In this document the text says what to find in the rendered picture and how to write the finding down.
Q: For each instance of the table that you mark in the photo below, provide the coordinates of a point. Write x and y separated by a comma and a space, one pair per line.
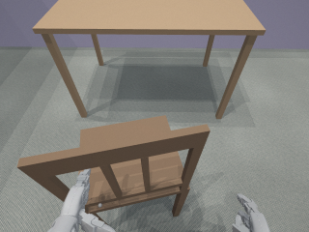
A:
150, 17

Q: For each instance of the left robot hand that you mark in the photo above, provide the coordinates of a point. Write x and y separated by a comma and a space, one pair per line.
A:
76, 199

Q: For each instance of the chair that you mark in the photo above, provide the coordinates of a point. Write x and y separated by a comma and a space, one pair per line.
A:
131, 162

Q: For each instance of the right robot hand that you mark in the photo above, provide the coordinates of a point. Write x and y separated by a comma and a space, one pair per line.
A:
254, 220

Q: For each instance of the robot left forearm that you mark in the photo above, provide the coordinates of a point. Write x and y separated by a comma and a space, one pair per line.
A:
65, 223

